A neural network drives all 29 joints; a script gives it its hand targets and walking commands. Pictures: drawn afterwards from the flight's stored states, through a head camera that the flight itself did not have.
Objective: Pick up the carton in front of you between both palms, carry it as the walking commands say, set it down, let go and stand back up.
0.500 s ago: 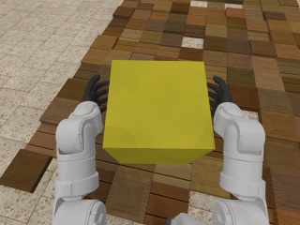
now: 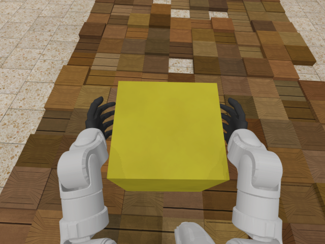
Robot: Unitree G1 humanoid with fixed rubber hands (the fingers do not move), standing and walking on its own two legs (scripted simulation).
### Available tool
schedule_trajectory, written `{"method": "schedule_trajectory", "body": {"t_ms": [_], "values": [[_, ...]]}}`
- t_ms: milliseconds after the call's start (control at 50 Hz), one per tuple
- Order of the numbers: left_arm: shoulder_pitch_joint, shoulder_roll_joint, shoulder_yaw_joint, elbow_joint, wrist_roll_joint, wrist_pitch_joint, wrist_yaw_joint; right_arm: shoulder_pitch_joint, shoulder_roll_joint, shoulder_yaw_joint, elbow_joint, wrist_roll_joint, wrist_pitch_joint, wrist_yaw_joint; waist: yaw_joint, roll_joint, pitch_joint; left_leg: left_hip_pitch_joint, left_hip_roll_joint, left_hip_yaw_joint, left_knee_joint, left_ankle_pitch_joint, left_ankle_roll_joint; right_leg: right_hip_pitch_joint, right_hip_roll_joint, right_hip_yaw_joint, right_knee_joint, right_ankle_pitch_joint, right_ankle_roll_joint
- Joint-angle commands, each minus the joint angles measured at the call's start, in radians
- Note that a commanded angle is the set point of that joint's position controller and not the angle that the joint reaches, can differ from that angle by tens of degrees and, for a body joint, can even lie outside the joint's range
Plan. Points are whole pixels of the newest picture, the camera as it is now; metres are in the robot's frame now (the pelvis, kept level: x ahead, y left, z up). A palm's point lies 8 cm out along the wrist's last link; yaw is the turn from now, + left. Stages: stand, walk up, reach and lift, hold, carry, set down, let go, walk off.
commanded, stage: carry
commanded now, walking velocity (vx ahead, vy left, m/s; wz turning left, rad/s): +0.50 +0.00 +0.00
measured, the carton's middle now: (165, 144) +0.34 -0.04 +0.02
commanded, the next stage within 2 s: none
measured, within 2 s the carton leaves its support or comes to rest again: neither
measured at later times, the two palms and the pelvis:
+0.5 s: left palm (94, 37) +0.71 +0.15 +0.08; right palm (184, 27) +0.74 -0.15 +0.09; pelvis +0.41 -0.04 -0.02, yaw +1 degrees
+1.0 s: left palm out of the picture +1.13 +0.07 +0.10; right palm out of the picture +1.14 -0.23 +0.10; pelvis +0.81 -0.08 -0.03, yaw +0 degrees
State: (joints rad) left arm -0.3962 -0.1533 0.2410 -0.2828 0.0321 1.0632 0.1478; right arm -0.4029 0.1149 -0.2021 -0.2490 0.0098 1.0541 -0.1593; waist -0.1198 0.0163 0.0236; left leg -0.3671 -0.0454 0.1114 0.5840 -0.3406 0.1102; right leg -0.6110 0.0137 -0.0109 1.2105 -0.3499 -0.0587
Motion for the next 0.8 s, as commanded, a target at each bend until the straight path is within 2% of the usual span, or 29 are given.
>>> {"method": "schedule_trajectory", "body": {"t_ms": [0,40,100,120,140,160,180,200,220,240,260,280,320,340,380,400,420,480,540,580,600,620,640,660,700,720,740,760,780], "values": [[-0.363,-0.569,-0.549,0.062,-0.08,-0.005,0.02,-0.638,0.696,0.74,-0.136,0.347,0.002,0.077,0.005,0.048,-0.42,0.59,0.244,-0.315,-0.137,0.673,0.105,-0.189,-0.046,-0.016,-0.346,0.115,0.002],[-0.43,-0.548,-0.559,-0.026,-0.078,0.0,0.024,-0.591,0.699,0.73,-0.09,0.339,0.016,0.072,0.007,0.086,-0.38,0.532,0.214,-0.245,-0.146,0.886,0.08,-0.083,-0.007,-0.088,-0.523,0.227,-0.011],[-0.452,-0.528,-0.604,-0.065,-0.106,0.048,0.02,-0.47,0.689,0.649,-0.009,0.294,0.057,0.061,0.029,0.122,-0.336,0.398,0.185,-0.129,-0.128,0.95,0.037,0.145,0.043,-0.197,-0.668,0.366,-0.019],[-0.477,-0.578,-0.632,-0.083,-0.158,0.06,0.008,-0.465,0.675,0.634,-0.016,0.285,0.074,0.059,0.087,0.141,-0.36,0.403,0.167,-0.08,-0.048,0.996,0.013,0.235,0.069,-0.211,-0.727,0.414,-0.034],[-0.515,-0.562,-0.647,-0.121,-0.173,0.07,-0.001,-0.454,0.689,0.63,-0.021,0.256,0.08,0.058,0.1,0.129,-0.365,0.357,0.162,-0.053,0.074,0.886,-0.012,0.325,0.06,-0.196,-0.745,0.477,-0.042],[-0.51,-0.583,-0.66,-0.088,-0.209,0.087,-0.014,-0.485,0.67,0.626,-0.073,0.23,0.083,0.051,0.124,0.044,-0.378,0.265,0.131,-0.054,0.218,0.707,-0.027,0.433,0.034,-0.166,-0.793,0.533,-0.04],[-0.545,-0.583,-0.642,-0.112,-0.237,0.09,-0.019,-0.501,0.668,0.625,-0.091,0.228,0.097,0.045,0.179,-0.036,-0.388,0.145,0.087,-0.009,0.37,0.494,-0.039,0.575,-0.034,-0.121,-0.791,0.604,-0.054],[-0.552,-0.542,-0.628,-0.059,-0.227,0.11,-0.015,-0.498,0.623,0.594,-0.048,0.184,0.115,0.034,0.186,-0.21,-0.373,-0.164,-0.049,-0.019,0.62,-0.061,-0.049,0.753,-0.263,0.241,-0.755,0.798,-0.154],[-0.5,-0.504,-0.614,-0.036,-0.226,0.117,-0.004,-0.443,0.601,0.558,-0.006,0.168,0.137,0.03,0.205,-0.197,-0.449,-0.246,-0.045,-0.133,0.747,-0.126,-0.03,0.8,-0.321,0.416,-0.795,0.658,-0.232],[-0.451,-0.524,-0.6,-0.019,-0.223,0.123,-0.004,-0.532,0.605,0.586,-0.106,0.207,0.132,0.027,0.229,-0.145,-0.445,-0.293,-0.032,-0.149,0.758,-0.102,-0.039,0.809,-0.293,0.446,-0.798,0.644,-0.225],[-0.58,-0.545,-0.622,-0.077,-0.256,0.128,0.002,-0.499,0.579,0.523,-0.029,0.157,0.152,0.018,0.215,-0.129,-0.358,-0.372,-0.02,-0.146,0.801,-0.118,-0.05,0.741,-0.326,0.519,-0.829,0.653,-0.234],[-0.579,-0.555,-0.642,-0.048,-0.282,0.148,-0.004,-0.467,0.547,0.472,-0.009,0.123,0.158,0.0,0.204,-0.141,-0.368,-0.457,-0.003,-0.128,0.836,-0.106,-0.049,0.802,-0.348,0.472,-0.834,0.587,-0.238],[-0.584,-0.644,-0.685,-0.024,-0.323,0.139,-0.017,-0.423,0.554,0.441,0.014,0.066,0.152,-0.016,0.178,-0.056,-0.4,-0.494,0.104,-0.15,0.687,-0.112,-0.068,0.756,-0.363,0.397,-0.837,0.427,-0.222],[-0.652,-0.722,-0.707,0.006,-0.373,0.138,-0.03,-0.469,0.547,0.393,0.009,0.035,0.137,-0.016,0.188,-0.007,-0.385,-0.477,0.106,-0.137,0.626,-0.133,-0.069,0.681,-0.34,0.385,-0.855,0.357,-0.217],[-0.68,-0.784,-0.74,-0.099,-0.392,0.112,-0.052,-0.479,0.708,0.487,-0.04,0.069,0.116,0.002,0.184,-0.022,-0.399,-0.414,0.109,-0.116,0.476,-0.052,-0.085,0.66,-0.311,0.355,-0.893,0.359,-0.184],[-0.71,-0.805,-0.757,-0.104,-0.406,0.102,-0.064,-0.563,0.719,0.489,-0.087,0.097,0.094,0.012,0.184,0.054,-0.356,-0.355,0.12,-0.101,0.398,0.009,-0.092,0.55,-0.311,0.327,-0.922,0.398,-0.199],[-0.74,-0.812,-0.775,-0.155,-0.401,0.084,-0.065,-0.469,0.729,0.489,-0.003,0.073,0.095,0.021,0.183,0.074,-0.336,-0.348,0.127,-0.082,0.324,0.101,-0.085,0.58,-0.292,0.25,-0.93,0.445,-0.162],[-0.629,-0.797,-0.76,-0.06,-0.353,0.059,-0.069,-0.514,0.75,0.557,-0.072,0.1,0.06,0.037,0.18,-0.101,-0.384,-0.266,0.073,0.028,0.103,0.2,-0.071,0.662,-0.207,0.053,-0.898,0.634,-0.103],[-0.513,-0.721,-0.723,0.03,-0.27,0.035,-0.052,-0.475,0.716,0.599,0.008,0.108,0.048,0.048,0.14,-0.183,-0.395,-0.055,-0.024,0.141,-0.008,0.259,-0.054,0.674,-0.192,-0.052,-0.725,1.15,-0.031],[-0.459,-0.656,-0.642,0.123,-0.187,0.025,-0.032,-0.455,0.692,0.619,0.058,0.104,0.039,0.043,0.063,-0.187,-0.497,0.284,-0.031,0.139,-0.087,0.36,-0.029,0.544,-0.114,-0.134,-0.472,1.091,0.037],[-0.445,-0.612,-0.602,0.1,-0.153,0.014,-0.02,-0.479,0.713,0.644,0.048,0.15,0.033,0.05,0.034,-0.074,-0.542,0.559,0.113,-0.057,-0.064,0.418,0.05,0.287,-0.064,-0.113,-0.248,0.807,0.056],[-0.442,-0.635,-0.607,0.044,-0.14,0.0,-0.02,-0.504,0.714,0.67,0.013,0.165,0.012,0.053,0.024,0.205,-0.624,0.783,0.385,-0.494,-0.084,0.73,0.227,-0.002,0.061,-0.089,0.117,0.191,0.103],[-0.473,-0.644,-0.637,0.068,-0.14,0.003,-0.021,-0.534,0.726,0.662,0.004,0.175,-0.006,0.051,0.039,0.216,-0.651,0.839,0.401,-0.627,-0.098,0.822,0.277,-0.139,0.107,0.024,0.289,-0.136,0.075],[-0.469,-0.659,-0.622,0.051,-0.142,-0.015,-0.023,-0.532,0.798,0.708,0.013,0.206,-0.012,0.056,0.042,0.094,-0.653,0.815,0.375,-0.531,-0.079,0.717,0.236,-0.195,0.043,0.086,0.324,-0.134,0.043],[-0.532,-0.751,-0.644,-0.031,-0.172,-0.049,-0.03,-0.589,0.869,0.757,-0.083,0.265,-0.047,0.064,0.0,0.032,-0.542,0.824,0.344,-0.493,-0.038,0.65,0.18,-0.368,-0.063,0.179,0.06,-0.241,0.045],[-0.522,-0.755,-0.627,-0.009,-0.172,-0.055,-0.025,-0.561,0.87,0.757,-0.087,0.28,-0.055,0.066,0.009,-0.035,-0.526,0.701,0.318,-0.417,-0.129,0.56,0.133,-0.241,-0.047,0.073,-0.048,-0.118,0.043],[-0.465,-0.754,-0.6,0.021,-0.156,-0.066,-0.024,-0.658,0.865,0.789,-0.174,0.318,-0.069,0.074,0.005,0.025,-0.51,0.612,0.343,-0.416,-0.158,0.488,0.148,-0.184,-0.044,0.067,-0.143,-0.122,0.038],[-0.468,-0.742,-0.625,0.0,-0.132,-0.073,-0.017,-0.64,0.867,0.766,-0.154,0.309,-0.069,0.079,0.031,0.046,-0.501,0.537,0.328,-0.347,-0.151,0.475,0.122,-0.083,-0.07,0.08,-0.278,-0.186,0.044],[-0.332,-0.709,-0.593,0.12,-0.082,-0.056,-0.011,-0.603,0.809,0.733,-0.082,0.284,-0.055,0.076,0.032,0.101,-0.472,0.436,0.301,-0.255,-0.187,0.449,0.088,0.017,-0.074,0.009,-0.37,-0.117,0.052]]}}
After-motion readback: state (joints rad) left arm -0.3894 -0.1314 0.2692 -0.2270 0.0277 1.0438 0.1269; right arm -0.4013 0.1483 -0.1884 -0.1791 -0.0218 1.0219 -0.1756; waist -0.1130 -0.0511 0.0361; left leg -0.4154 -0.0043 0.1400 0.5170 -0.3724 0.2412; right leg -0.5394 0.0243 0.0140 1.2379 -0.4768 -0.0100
